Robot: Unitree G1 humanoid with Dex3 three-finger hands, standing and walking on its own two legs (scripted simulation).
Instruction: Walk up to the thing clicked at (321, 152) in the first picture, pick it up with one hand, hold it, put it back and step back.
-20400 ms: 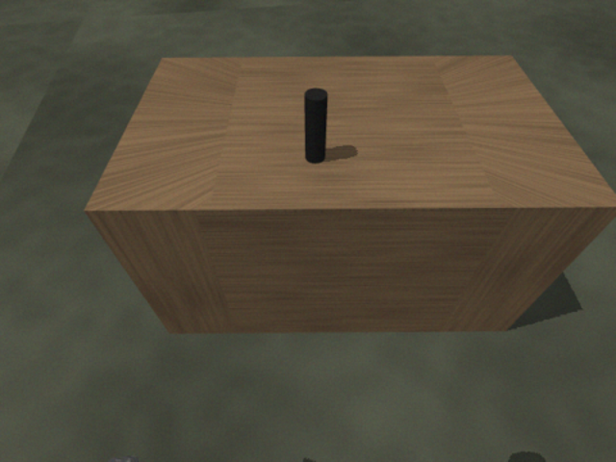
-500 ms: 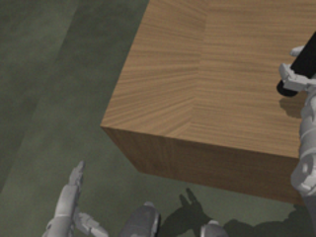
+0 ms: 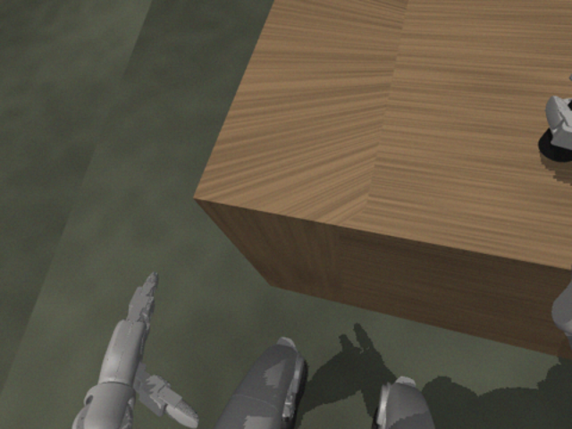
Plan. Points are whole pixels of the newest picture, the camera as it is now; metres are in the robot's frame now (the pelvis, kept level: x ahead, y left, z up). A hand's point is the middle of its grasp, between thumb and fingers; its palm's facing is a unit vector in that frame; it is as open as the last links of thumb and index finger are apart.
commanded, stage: lower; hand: right
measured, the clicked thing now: out of the picture +0.54 -0.25 +0.08
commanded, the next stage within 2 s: loosen in 0.48 s
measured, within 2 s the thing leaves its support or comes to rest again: rests again in 0.32 s
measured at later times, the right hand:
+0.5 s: hand (566, 125) +0.54 -0.24 +0.03, palm faces +0.25 +0.97 +0.00, open 6.6 cm
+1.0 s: hand (568, 123) +0.55 -0.24 +0.03, palm faces +0.26 +0.97 +0.00, open 9.8 cm
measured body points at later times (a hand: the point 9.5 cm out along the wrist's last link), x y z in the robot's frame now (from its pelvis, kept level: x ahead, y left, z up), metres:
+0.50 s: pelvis +0.00 +0.00 -0.02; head +0.16 -0.04 +0.40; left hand +0.15 +0.27 -0.01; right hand +0.53 -0.29 +0.03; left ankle +0.06 +0.14 -0.65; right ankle +0.00 -0.13 -0.65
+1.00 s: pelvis +0.00 +0.00 -0.02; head +0.16 -0.04 +0.40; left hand +0.15 +0.27 -0.01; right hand +0.53 -0.29 +0.03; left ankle +0.06 +0.14 -0.65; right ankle +0.00 -0.13 -0.65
